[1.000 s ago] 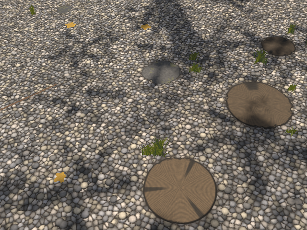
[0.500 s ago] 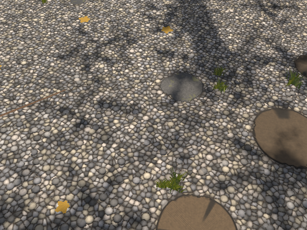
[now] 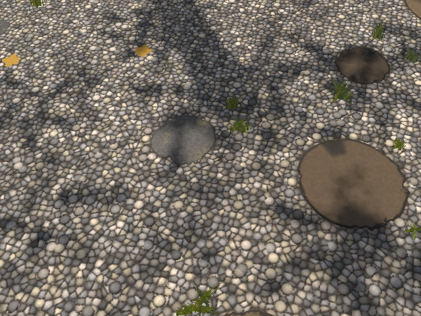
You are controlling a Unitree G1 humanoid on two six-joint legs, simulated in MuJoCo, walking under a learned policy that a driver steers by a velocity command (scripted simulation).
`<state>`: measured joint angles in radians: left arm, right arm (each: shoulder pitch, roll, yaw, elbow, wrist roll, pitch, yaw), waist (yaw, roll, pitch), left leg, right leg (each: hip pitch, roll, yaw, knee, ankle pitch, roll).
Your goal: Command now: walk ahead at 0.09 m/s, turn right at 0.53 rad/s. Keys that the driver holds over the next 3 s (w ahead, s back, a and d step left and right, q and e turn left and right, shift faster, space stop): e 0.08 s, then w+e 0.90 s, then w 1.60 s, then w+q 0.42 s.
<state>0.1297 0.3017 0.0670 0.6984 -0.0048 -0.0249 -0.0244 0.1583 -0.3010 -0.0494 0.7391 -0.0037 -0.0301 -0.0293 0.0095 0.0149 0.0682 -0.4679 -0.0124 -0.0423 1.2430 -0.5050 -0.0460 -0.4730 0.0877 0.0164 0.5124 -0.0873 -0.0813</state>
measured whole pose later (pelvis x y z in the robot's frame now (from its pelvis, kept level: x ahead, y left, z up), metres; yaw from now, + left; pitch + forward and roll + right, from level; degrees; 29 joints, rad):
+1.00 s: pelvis +0.32 -0.13 +0.02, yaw -36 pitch +2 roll -1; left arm 0.30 0.28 0.06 0.67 -0.01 -0.04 -0.02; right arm 0.18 -0.32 -0.05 0.68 -0.01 -0.11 0.00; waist 0.02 0.03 0.04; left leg -0.64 0.11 -0.05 1.06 -0.27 -0.04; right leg -0.23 0.11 0.06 0.39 -0.19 -0.09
